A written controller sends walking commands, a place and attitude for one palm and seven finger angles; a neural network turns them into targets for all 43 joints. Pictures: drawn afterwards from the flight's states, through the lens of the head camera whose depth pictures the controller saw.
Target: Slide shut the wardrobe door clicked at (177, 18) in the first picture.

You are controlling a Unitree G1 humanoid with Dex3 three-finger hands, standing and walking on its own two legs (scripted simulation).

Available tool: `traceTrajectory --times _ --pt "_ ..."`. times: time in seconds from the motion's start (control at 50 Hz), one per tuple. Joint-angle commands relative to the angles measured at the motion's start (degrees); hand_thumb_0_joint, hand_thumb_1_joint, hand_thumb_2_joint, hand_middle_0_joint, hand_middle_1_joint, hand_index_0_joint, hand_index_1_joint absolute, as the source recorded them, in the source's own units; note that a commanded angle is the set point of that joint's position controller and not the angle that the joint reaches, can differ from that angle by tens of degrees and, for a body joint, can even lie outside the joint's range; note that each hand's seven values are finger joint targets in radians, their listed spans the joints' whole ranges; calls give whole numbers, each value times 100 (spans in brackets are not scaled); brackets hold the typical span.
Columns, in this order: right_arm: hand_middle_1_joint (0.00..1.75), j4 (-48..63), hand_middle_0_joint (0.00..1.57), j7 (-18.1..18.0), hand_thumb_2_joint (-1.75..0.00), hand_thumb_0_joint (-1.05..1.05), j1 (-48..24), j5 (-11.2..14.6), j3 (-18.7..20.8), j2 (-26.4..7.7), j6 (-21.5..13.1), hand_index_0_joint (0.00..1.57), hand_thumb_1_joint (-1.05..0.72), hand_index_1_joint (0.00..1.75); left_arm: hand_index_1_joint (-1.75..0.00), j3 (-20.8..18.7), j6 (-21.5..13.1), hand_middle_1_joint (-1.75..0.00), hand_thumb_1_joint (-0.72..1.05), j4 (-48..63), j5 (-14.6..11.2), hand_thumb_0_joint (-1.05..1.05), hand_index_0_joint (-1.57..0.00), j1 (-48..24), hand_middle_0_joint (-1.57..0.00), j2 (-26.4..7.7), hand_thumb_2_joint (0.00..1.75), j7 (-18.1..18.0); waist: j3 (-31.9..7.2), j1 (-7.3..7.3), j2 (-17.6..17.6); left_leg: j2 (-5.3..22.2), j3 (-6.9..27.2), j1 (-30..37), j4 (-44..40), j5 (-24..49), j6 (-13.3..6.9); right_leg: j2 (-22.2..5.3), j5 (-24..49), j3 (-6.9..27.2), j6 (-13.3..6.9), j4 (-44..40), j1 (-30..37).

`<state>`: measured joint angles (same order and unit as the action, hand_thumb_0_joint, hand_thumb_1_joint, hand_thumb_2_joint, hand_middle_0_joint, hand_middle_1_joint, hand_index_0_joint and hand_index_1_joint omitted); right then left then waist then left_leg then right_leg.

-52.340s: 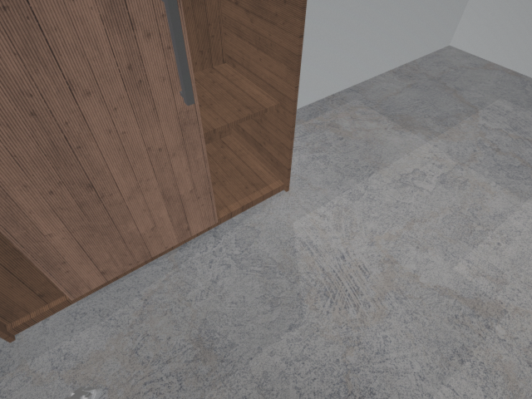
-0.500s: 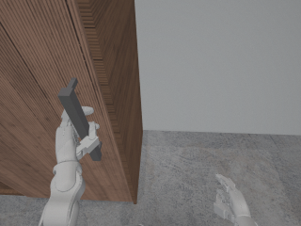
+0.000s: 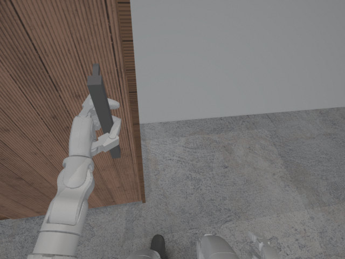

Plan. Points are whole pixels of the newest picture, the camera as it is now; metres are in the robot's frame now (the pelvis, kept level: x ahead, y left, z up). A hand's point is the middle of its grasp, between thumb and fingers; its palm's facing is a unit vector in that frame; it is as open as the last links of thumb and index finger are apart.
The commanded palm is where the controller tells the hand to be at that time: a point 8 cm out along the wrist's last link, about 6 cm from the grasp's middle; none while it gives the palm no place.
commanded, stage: step sideways, sliding the door along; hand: left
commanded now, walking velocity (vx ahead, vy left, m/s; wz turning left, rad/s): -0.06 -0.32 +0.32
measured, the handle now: (108, 119) +0.39 +0.19 +0.07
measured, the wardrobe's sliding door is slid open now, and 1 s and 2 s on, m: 0.00 0.00 0.00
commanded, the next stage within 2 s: none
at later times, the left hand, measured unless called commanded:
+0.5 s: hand (113, 135) +0.34 +0.17 +0.08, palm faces +0.14 -0.98 -0.17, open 6.6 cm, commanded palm +0.32 +0.20 +0.07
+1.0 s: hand (124, 129) +0.35 +0.14 +0.08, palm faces +0.55 -0.83 -0.10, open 6.7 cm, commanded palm +0.33 +0.11 +0.08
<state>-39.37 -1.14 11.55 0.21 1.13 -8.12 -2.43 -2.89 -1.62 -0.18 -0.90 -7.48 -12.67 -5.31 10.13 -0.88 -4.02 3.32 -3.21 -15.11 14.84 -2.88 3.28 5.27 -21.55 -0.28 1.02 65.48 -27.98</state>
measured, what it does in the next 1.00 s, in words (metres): steps to the right, turning left: right foot, then left foot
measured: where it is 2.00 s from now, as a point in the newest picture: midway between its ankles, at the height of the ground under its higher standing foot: outside the picture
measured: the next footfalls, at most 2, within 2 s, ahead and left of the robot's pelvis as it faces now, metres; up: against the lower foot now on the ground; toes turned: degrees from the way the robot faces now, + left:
right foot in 0.20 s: -0.07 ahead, -0.09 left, -0.01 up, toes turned -5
left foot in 0.34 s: +0.07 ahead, +0.13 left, -0.01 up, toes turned +2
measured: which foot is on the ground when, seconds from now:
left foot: down 0.00-0.16, up 0.18-0.32, down 0.34-1.00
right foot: up 0.00-0.18, down 0.20-0.34, up 0.36-0.68, down 0.70-1.00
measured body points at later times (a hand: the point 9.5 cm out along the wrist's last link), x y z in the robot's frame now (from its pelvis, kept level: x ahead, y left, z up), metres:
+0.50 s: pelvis -0.03 -0.02 -0.03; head +0.06 +0.00 +0.41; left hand +0.32 +0.22 +0.09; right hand +0.12 -0.21 -0.15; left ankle +0.03 +0.12 -0.76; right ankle -0.04 -0.15 -0.68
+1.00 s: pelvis +0.03 -0.16 -0.02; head +0.12 -0.14 +0.41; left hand +0.32 +0.19 +0.09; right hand +0.27 -0.34 -0.13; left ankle +0.01 +0.07 -0.75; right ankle +0.01 -0.23 -0.76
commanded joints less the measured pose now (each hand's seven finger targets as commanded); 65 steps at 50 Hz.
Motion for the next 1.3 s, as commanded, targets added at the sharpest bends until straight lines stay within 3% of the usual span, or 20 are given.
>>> traceTrajectory --times 0.0,0.08,0.12,0.16,0.18,0.2,0.22,0.24,0.3,0.32,0.36,0.5,0.68,0.72,0.86,0.94,1.0,1.1,1.16,1.28 --pt "30 745 20 -107 -90 0 -413 -42 342 -951 -260 20 -90 30 -140 70 -481 -140 90 1216 148 0 -45 -2100 -45 -505 90 124 -2714 116 -871 602 844 1858 -1417 -1823 770 448 -1012 -849 -125 -591 901" --pt "30 581 20 -119 -90 0 -469 -259 351 -1003 -370 20 -90 30 -140 -85 -554 -140 90 417 147 0 -45 -2420 -45 -628 90 181 -2458 64 -812 319 304 947 -1108 -1583 777 464 -2263 -865 -556 -2216 2154" --pt "30 419 20 -99 -90 0 -436 -186 285 -863 -394 20 -90 30 -140 -275 -559 -140 90 297 69 0 -45 -2754 -45 -903 90 273 -2290 200 1441 -385 -342 1132 2392 -1505 668 -1002 -2656 597 -1530 -4343 688" --pt "30 822 20 -170 -90 0 -885 -120 213 -813 -490 20 -90 30 -140 -771 -723 -140 90 1154 -187 0 -45 -3465 -45 -1275 90 232 -2221 -197 1188 -843 180 -1190 7303 -3035 604 -2313 -52 1454 -2276 -4910 681" --pt "30 949 20 -23 -90 0 -875 -63 49 -667 -448 20 -90 30 -140 -878 -941 -140 90 1294 -269 0 -45 -3563 -45 -1389 90 116 -1993 -8 413 -596 651 -2256 7956 -3167 269 -2627 478 1244 -382 -4631 1558" --pt "30 1133 20 86 -90 0 -948 -64 -76 -575 -420 20 -90 30 -140 -868 -1019 -140 90 1000 -119 0 -45 -3242 -45 -1387 90 121 -1552 22 926 -143 740 -2390 7172 -2471 -241 -2435 -152 500 358 -4849 1765" --pt "30 1047 20 6 -90 0 -1041 -137 222 -1142 -416 20 -90 30 -140 -979 -1020 -140 90 819 -57 0 -45 -3278 -45 -1458 90 176 -749 89 1297 -11 848 -2019 6148 -2168 -206 -2049 -323 478 -1118 -4942 891" --pt "30 932 20 -93 -90 0 -1139 -71 256 -1212 -397 20 -90 30 -140 -827 -999 -140 90 729 -133 0 -45 -3347 -45 -1278 90 202 -411 35 1635 242 1025 -1872 5320 -2413 -224 -1982 535 421 -1355 -4420 1075" --pt "30 575 20 -317 -90 0 -211 -111 35 -1064 -567 20 -90 30 -140 -231 -1252 -140 90 902 -143 0 -45 -3198 -45 -820 90 217 -2051 352 -1066 64 622 1560 1179 605 -411 -829 1651 -639 -520 -935 739" --pt "30 658 20 -291 -90 0 -398 -152 161 -1204 -731 20 -90 30 -140 -392 -1347 -140 90 1225 -242 0 -45 -3390 -45 -851 90 227 -2692 140 -2737 1931 3808 2797 543 2801 -968 -28 -1146 -393 -36 555 -613" --pt "30 647 20 -206 -90 0 -607 -251 71 -1002 -863 20 -90 30 -140 -500 -1543 -140 90 1940 -144 0 -45 -3867 -45 -1253 90 402 -2454 362 -1357 2281 5125 2047 179 2069 -1116 -162 -1109 799 -9 1177 -580" --pt "30 732 20 -322 -90 0 -484 -80 222 -1113 -889 20 -90 30 -140 -345 -1134 -140 90 1423 -34 0 -45 -3182 -45 -860 90 430 -2610 161 -839 1260 1700 1131 650 1293 -952 -228 338 75 153 -2310 1351" --pt "30 1102 20 -183 -90 0 -616 273 83 -667 -949 20 -90 30 -140 1120 -986 -140 90 1438 -97 0 -45 -4286 -45 178 90 442 -2953 359 -423 179 679 1142 1799 1152 -382 -612 2768 -243 170 -4459 2233" --pt "30 1021 20 -304 -90 0 -531 230 279 -806 -918 20 -90 30 -140 1044 -913 -140 90 1159 -94 0 -45 -4039 -45 228 90 360 -3036 280 1528 -147 243 942 2507 -303 -233 -1106 3712 -94 -156 -4284 2023" --pt "30 1073 20 -167 -90 0 -195 23 306 -940 -861 20 -90 30 -140 1203 -1276 -140 90 866 -72 0 -45 -4143 -45 619 90 408 -3052 276 -919 1339 1389 2421 1472 3909 -1143 -432 549 18 185 -3750 1229" --pt "30 1293 20 -189 -90 0 -386 129 315 -942 -711 20 -90 30 -140 969 -1248 -140 90 785 -27 0 -45 -3791 -45 210 90 369 -3023 190 1029 21 6 802 2358 52 -327 -1061 5503 111 351 -4242 2724" --pt "30 1223 20 -338 -90 0 -512 80 164 -839 -693 20 -90 30 -140 1167 -1303 -140 90 669 -55 0 -45 -3509 -45 508 90 198 -2964 -6 660 102 79 91 2015 -715 -409 -1417 6829 193 298 -3599 3273" --pt "30 1190 20 -219 -90 0 -247 50 161 -1026 -726 20 -90 30 -140 1632 -1298 -140 90 1386 -170 0 -45 -3446 -45 885 90 77 -3536 180 -694 1195 818 3021 1752 4996 -1041 -625 2276 -131 371 -2866 1098" --pt "30 1334 20 -42 -90 0 -343 78 68 -937 -791 20 -90 30 -140 1840 -1226 -140 90 1374 -109 0 -45 -3077 -45 1061 90 132 -2966 126 -996 1232 748 2837 1725 4772 -984 -482 535 -36 58 -3513 985" --pt "30 1348 20 -173 -90 0 -728 139 -19 -784 -620 20 -90 30 -140 2059 -1168 -140 90 1187 13 0 -45 -2143 -45 1225 90 -5 -2650 -186 1585 -143 171 -1011 3105 -1875 -396 -1949 9167 1068 310 -3392 3800"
